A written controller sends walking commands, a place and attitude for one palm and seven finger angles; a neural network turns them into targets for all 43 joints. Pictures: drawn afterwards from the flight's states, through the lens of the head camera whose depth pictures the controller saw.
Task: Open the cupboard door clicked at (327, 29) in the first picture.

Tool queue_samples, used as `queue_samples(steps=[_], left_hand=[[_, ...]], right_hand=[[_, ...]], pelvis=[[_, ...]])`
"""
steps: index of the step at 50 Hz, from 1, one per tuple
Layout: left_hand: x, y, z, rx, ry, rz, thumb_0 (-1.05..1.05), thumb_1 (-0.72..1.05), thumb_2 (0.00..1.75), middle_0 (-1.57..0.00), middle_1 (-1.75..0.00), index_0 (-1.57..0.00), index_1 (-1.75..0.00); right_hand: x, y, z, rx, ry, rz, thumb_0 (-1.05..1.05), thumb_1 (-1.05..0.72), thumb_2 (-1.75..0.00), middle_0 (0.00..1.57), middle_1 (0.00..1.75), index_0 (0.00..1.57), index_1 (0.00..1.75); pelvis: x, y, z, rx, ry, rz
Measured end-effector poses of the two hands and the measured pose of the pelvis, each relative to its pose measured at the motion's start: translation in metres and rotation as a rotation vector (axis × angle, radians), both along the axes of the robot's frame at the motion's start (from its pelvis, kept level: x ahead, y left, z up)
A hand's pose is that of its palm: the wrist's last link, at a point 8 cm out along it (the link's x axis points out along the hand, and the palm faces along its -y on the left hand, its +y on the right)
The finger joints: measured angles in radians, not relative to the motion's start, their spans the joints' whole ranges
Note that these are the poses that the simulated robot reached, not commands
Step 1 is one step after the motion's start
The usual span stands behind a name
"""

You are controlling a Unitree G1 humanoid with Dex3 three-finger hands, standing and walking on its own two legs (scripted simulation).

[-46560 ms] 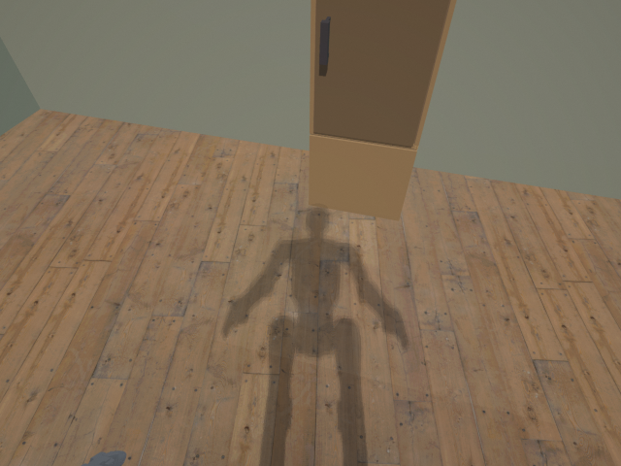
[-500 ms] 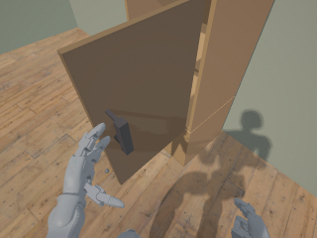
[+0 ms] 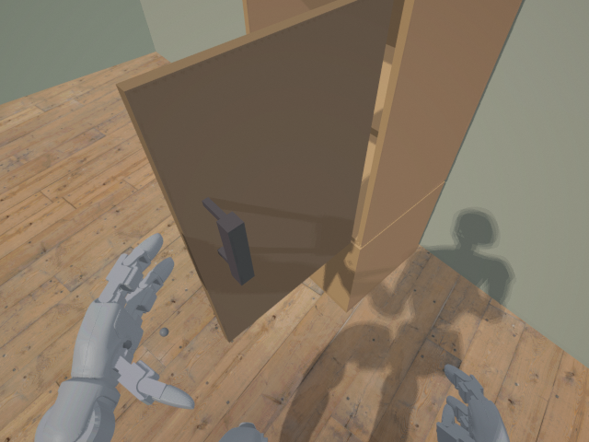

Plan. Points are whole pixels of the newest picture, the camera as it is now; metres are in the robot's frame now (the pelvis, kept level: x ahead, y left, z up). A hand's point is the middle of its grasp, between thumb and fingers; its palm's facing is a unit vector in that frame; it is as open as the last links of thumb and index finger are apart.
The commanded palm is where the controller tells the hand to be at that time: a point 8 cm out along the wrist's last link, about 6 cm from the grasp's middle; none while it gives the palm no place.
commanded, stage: draw the hand back to the body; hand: left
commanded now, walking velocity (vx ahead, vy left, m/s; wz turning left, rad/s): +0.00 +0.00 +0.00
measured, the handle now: (227, 241) +0.37 +0.12 +0.08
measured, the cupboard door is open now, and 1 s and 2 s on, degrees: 91 91 91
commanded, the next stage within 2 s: step back with the hand held close in 1.44 s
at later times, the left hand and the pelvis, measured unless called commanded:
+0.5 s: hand (88, 325) +0.21 +0.22 +0.14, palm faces +0.18 -0.95 -0.26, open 15.5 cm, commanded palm +0.17 +0.27 +0.16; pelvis +0.00 +0.02 +0.03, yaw +0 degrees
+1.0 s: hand (7, 268) +0.24 +0.27 +0.21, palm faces +0.39 -0.83 -0.39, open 9.8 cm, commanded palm +0.19 +0.32 +0.22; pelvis +0.03 +0.03 +0.06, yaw -2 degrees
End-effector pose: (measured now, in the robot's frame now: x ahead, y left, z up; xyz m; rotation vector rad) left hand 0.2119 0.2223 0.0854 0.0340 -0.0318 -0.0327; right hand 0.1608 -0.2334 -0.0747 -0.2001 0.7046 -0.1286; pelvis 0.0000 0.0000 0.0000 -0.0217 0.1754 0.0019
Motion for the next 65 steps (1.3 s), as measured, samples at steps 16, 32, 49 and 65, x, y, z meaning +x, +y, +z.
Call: queue_samples(steps=[16,32,49,65], left_hand=[[-0.029,0.029,0.042,0.028,-0.015,0.049,-0.01,-0.50,0.30,-0.15,-0.30,-0.16,-0.30],[-0.031,0.063,0.085,0.314,0.044,0.332,-0.01,-0.13,0.46,-0.17,-0.30,-0.17,-0.30],[-0.017,0.088,0.136,0.392,-0.069,0.428,0.00,0.45,0.71,-0.19,-0.30,-0.20,-0.30],[-0.019,0.085,0.143,0.387,-0.085,0.465,0.01,0.85,0.88,-0.20,-0.30,-0.21,-0.30]], right_hand=[[0.007,0.023,0.027,0.017,-0.083,0.035,0.01,-0.90,-0.90,0.20,0.30,0.20,0.30],[0.018,0.037,0.053,-0.018,-0.054,0.028,0.01,-0.90,-0.90,0.20,0.30,0.20,0.30],[0.044,0.041,0.065,-0.006,-0.043,0.049,0.01,-0.90,-0.90,0.20,0.30,0.20,0.30],[0.038,0.023,0.061,-0.008,-0.006,0.032,0.01,-0.90,-0.90,0.20,0.30,0.20,0.30]], pelvis=[[0.000,0.012,0.017,-0.013,-0.065,0.012],[0.013,0.023,0.049,0.001,-0.162,-0.014],[0.033,0.027,0.063,0.015,-0.212,-0.035],[0.032,0.015,0.066,0.016,-0.227,-0.036]])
